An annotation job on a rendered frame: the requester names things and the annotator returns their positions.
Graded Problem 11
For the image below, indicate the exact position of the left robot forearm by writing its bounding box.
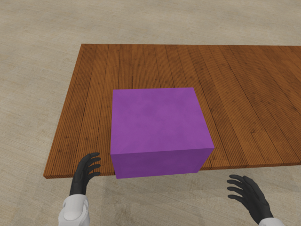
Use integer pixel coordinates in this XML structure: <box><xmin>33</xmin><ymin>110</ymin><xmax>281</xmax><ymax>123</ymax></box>
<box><xmin>58</xmin><ymin>194</ymin><xmax>90</xmax><ymax>226</ymax></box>

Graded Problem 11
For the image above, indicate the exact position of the carton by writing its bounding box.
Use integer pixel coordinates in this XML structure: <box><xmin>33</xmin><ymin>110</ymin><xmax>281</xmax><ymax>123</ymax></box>
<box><xmin>111</xmin><ymin>88</ymin><xmax>214</xmax><ymax>179</ymax></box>

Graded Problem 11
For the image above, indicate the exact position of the right robot hand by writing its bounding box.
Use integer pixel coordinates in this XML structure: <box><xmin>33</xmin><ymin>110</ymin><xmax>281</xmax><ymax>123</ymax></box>
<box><xmin>227</xmin><ymin>175</ymin><xmax>273</xmax><ymax>224</ymax></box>

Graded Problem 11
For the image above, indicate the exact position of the left robot hand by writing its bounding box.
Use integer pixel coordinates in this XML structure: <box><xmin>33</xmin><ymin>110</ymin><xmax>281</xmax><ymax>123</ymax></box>
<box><xmin>69</xmin><ymin>153</ymin><xmax>101</xmax><ymax>196</ymax></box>

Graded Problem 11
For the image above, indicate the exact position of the table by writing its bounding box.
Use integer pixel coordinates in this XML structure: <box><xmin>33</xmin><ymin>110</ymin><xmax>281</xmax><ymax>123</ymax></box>
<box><xmin>43</xmin><ymin>44</ymin><xmax>301</xmax><ymax>179</ymax></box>

